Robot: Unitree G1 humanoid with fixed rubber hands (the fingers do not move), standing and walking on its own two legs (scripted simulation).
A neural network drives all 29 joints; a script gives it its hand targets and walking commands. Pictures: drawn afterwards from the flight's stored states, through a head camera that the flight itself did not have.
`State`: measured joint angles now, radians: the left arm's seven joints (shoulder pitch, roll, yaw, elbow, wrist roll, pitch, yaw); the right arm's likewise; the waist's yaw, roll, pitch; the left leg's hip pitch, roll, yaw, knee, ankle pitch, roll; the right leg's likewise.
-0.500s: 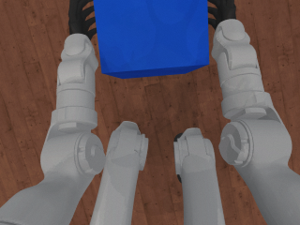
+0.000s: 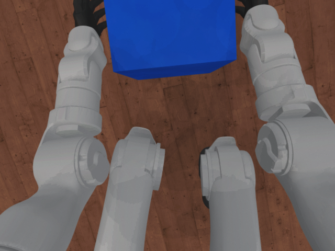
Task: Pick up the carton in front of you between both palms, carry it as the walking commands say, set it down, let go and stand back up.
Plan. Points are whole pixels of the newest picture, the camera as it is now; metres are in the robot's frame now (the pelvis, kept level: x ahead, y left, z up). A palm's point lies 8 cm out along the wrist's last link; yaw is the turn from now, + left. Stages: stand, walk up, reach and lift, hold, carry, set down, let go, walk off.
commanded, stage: set down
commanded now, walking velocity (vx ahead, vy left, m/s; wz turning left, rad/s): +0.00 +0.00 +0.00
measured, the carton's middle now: (170, 26) +0.54 +0.05 -0.24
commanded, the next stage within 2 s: none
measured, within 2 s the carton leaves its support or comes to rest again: rests again in 0.10 s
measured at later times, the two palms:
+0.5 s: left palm (91, 33) +0.50 +0.20 -0.17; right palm (254, 12) +0.55 -0.10 -0.17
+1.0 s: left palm (83, 39) +0.49 +0.23 -0.20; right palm (267, 21) +0.55 -0.14 -0.21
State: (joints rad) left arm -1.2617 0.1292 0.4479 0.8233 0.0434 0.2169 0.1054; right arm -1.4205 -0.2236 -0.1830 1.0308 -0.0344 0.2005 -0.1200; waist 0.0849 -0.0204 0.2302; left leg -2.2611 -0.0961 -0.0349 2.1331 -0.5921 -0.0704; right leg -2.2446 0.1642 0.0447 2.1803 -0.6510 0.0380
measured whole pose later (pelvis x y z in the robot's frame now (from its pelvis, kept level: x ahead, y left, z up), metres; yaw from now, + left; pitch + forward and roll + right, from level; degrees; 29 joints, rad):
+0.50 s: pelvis -0.01 +0.00 -0.01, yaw +0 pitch +36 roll +2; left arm -1.34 0.17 0.49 0.92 0.11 0.20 0.01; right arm -1.51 -0.26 -0.24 1.13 -0.09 0.17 -0.05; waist 0.09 -0.02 0.35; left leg -2.22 -0.07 -0.02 2.18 -0.58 -0.07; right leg -2.22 0.14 0.02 2.23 -0.64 0.01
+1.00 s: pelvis -0.01 +0.00 -0.02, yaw +1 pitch +34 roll +2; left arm -1.40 0.30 0.36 1.13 -0.07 0.04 0.08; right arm -1.50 -0.41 -0.05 1.16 0.10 0.09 -0.08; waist 0.09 0.00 0.44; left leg -2.22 -0.04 0.00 2.20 -0.58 -0.04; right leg -2.21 0.09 0.01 2.25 -0.64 0.00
